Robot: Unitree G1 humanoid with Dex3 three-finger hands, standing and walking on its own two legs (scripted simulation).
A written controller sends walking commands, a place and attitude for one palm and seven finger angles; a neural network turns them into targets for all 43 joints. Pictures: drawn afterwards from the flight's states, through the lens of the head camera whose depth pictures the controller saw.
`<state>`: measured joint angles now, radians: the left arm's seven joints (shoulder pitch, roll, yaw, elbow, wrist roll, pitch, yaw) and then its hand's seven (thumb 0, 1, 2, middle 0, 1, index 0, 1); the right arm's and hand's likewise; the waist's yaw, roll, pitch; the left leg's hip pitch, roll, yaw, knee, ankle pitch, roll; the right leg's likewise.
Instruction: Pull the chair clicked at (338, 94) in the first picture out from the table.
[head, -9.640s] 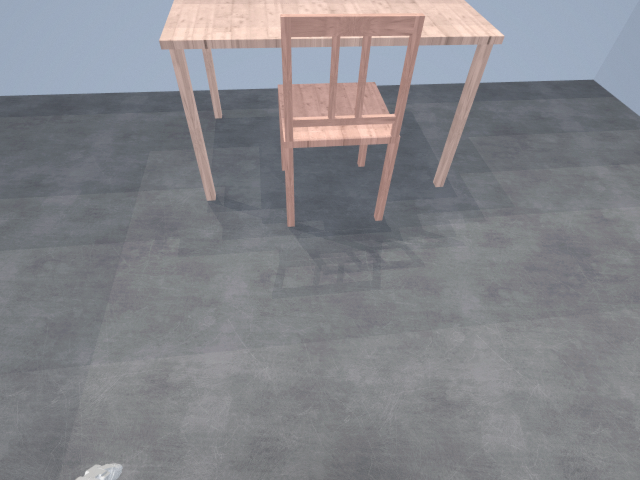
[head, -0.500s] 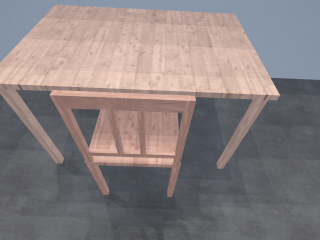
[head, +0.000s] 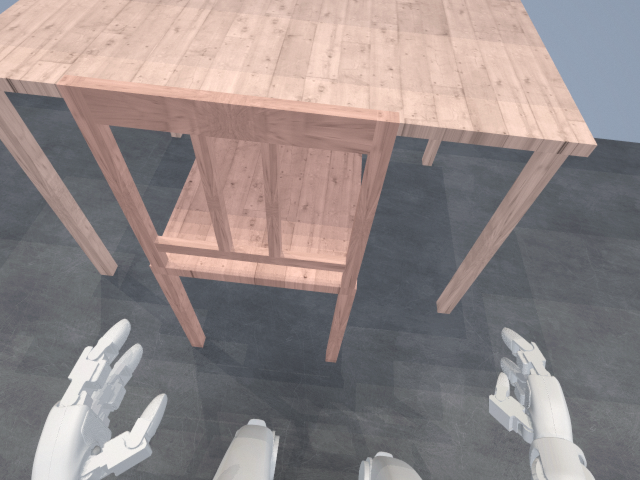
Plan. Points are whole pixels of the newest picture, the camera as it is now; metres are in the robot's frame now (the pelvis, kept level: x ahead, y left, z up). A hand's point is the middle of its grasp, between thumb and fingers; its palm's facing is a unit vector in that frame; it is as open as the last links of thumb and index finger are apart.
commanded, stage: raise the hand toward the chair's back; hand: left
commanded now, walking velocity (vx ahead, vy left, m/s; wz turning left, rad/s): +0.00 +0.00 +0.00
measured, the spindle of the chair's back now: (215, 198) +0.51 +0.23 -0.01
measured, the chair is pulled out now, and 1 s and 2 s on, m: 0.00 0.00 0.00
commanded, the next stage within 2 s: aim the fingers beside a spindle in 1.62 s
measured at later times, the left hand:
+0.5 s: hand (148, 361) +0.23 +0.22 +0.05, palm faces +0.04 -1.00 -0.05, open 14.1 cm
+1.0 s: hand (131, 334) +0.25 +0.24 +0.06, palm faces +0.04 -1.00 -0.06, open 16.9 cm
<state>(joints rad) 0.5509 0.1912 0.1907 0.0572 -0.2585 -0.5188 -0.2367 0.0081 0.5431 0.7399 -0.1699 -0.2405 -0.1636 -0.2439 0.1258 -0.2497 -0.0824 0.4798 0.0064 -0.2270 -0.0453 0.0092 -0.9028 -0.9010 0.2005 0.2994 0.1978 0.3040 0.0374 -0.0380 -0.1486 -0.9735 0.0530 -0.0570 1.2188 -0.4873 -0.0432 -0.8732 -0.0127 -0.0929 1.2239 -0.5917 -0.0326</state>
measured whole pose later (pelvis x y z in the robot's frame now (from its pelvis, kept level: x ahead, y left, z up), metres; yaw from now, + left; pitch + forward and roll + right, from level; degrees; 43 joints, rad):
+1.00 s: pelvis +0.01 +0.04 +0.02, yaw +0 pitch +15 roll -4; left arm 0.35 0.26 0.19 0.00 -0.26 -0.38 -0.23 -0.01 -0.48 0.30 -0.06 -0.08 -0.06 -0.08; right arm 0.20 -0.20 0.03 0.53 0.01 -0.17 -0.05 0.01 -0.90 -0.90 0.21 0.30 0.20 0.30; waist 0.00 0.02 -0.14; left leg -0.95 0.03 -0.04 1.16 -0.48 0.01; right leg -0.82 -0.03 -0.08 1.11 -0.55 0.02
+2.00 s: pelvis +0.02 +0.01 +0.01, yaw +0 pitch +16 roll -2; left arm 0.21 0.26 0.24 0.18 -0.29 -0.43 -0.27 -0.02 -0.50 0.30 -0.06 -0.08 -0.06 -0.08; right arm 0.21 -0.24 -0.01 0.58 0.01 -0.17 -0.07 0.01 -0.90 -0.90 0.20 0.30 0.20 0.30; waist -0.02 0.03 -0.15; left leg -0.96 0.05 -0.05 1.15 -0.48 -0.02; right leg -0.85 -0.01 -0.08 1.13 -0.56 -0.01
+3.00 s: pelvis +0.01 +0.02 -0.01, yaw -2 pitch +21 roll -2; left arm -0.13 0.24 0.19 0.42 -0.19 -0.46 -0.14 -0.02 -0.50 0.30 -0.06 -0.08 -0.06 -0.08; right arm 0.20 -0.24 0.00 0.59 -0.01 -0.06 -0.03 0.01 -0.90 -0.90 0.20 0.30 0.20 0.30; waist -0.05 0.02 -0.16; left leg -1.13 0.05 -0.03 1.27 -0.51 -0.01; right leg -1.03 -0.02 -0.06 1.26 -0.59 0.00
